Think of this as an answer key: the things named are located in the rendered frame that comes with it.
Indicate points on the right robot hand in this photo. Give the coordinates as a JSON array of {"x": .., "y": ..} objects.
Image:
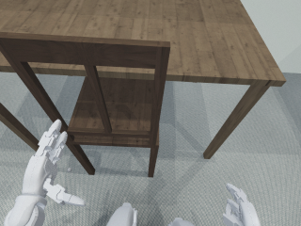
[{"x": 244, "y": 214}]

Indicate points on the left robot hand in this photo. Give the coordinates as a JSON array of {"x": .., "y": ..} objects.
[{"x": 42, "y": 164}]

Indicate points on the left robot thigh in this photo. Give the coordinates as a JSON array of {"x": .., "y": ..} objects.
[{"x": 124, "y": 216}]

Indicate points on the table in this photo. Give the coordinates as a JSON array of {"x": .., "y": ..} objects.
[{"x": 211, "y": 41}]

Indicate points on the robot left forearm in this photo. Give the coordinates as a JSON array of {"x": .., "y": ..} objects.
[{"x": 27, "y": 211}]

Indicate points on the chair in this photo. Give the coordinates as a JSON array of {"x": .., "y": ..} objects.
[{"x": 118, "y": 112}]

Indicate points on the robot left shin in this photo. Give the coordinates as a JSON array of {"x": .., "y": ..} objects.
[{"x": 127, "y": 204}]

